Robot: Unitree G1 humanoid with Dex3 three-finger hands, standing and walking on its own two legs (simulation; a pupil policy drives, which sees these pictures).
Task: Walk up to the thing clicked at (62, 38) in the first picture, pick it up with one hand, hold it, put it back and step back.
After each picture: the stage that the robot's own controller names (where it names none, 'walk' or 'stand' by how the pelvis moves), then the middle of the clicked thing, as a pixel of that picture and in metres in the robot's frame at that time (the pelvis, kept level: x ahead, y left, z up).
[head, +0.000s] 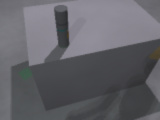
stand; (62, 28) +0.77 +0.12 -0.05
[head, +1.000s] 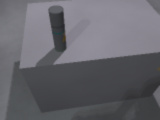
rise first; (58, 30) +0.69 +0.15 -0.03
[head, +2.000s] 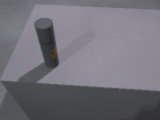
stand; (48, 46) +0.55 +0.17 -0.01
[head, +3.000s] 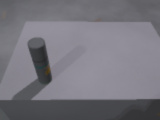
stand; (41, 63) +0.52 +0.20 -0.05
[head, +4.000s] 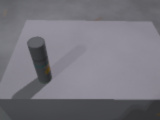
stand; (41, 62) +0.52 +0.20 -0.05
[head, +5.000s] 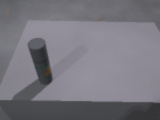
stand; (41, 63) +0.51 +0.20 -0.05
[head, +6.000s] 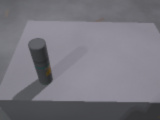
stand; (42, 64) +0.51 +0.19 -0.05
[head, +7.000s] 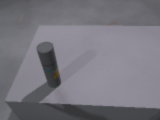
rise first; (50, 67) +0.51 +0.19 -0.05
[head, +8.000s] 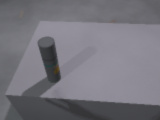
go down; (50, 62) +0.53 +0.19 -0.05
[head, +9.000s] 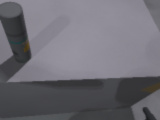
go down; (17, 37) +0.54 +0.18 +0.00
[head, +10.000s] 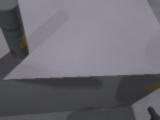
go down; (14, 32) +0.54 +0.19 +0.02
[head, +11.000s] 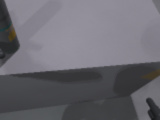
close in; (0, 23) +0.55 +0.20 +0.05
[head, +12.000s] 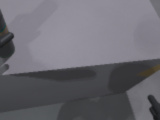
close; out of the picture +0.52 +0.19 +0.05
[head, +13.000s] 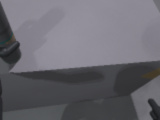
lift; (0, 35) +0.50 +0.19 +0.06
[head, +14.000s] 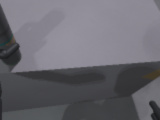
lift; (0, 37) +0.49 +0.19 +0.06
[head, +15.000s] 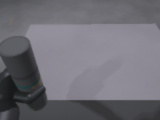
lift; (28, 79) +0.30 +0.16 +0.15
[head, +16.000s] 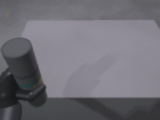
hold; (29, 78) +0.32 +0.17 +0.12
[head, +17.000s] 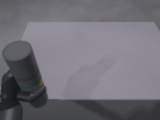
hold; (30, 79) +0.33 +0.17 +0.11
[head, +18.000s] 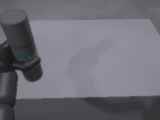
crouch; (25, 51) +0.41 +0.18 +0.15
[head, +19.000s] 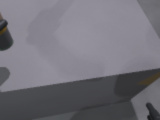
lower; out of the picture +0.54 +0.20 +0.12
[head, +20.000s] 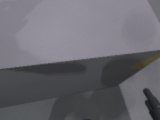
lower; out of the picture +0.55 +0.20 +0.07
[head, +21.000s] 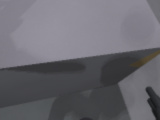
lower; out of the picture +0.55 +0.21 +0.07
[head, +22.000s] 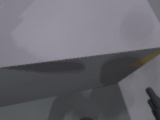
lower; out of the picture +0.56 +0.21 +0.07
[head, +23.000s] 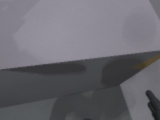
lower; out of the picture +0.55 +0.22 +0.07
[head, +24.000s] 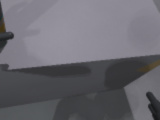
open; out of the picture +0.54 +0.19 +0.07
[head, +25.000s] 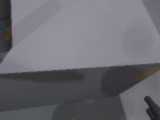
sink last; out of the picture +0.53 +0.19 +0.05
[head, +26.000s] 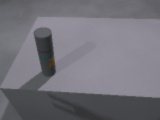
stand; (46, 54) +0.54 +0.20 +0.01
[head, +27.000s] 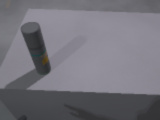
stand; (38, 51) +0.53 +0.20 +0.01
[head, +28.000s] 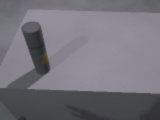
stand; (37, 51) +0.53 +0.20 +0.01
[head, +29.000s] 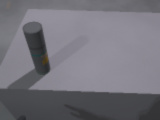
stand; (38, 51) +0.53 +0.20 +0.01
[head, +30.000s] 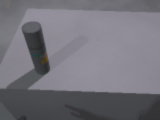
stand; (38, 51) +0.52 +0.20 +0.01
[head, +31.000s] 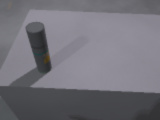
stand; (40, 50) +0.54 +0.20 +0.00
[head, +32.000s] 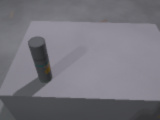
walk; (41, 62) +0.53 +0.20 -0.05
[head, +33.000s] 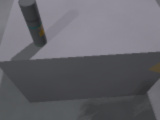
walk; (34, 24) +0.66 +0.23 -0.02
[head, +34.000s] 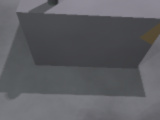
walk; out of the picture +1.00 +0.19 -0.02
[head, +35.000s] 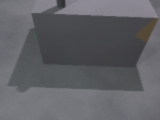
stand; out of the picture +1.19 +0.18 -0.03
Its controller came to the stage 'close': yes
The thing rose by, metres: 0.19
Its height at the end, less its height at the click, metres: +0.00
